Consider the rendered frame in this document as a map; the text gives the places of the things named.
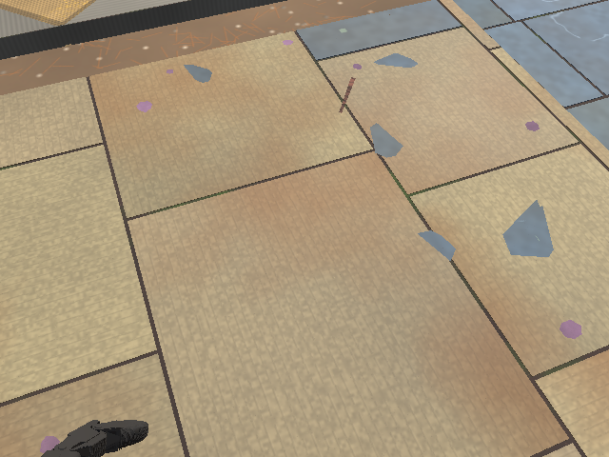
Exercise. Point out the robot left hand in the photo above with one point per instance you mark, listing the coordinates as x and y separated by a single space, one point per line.
94 439

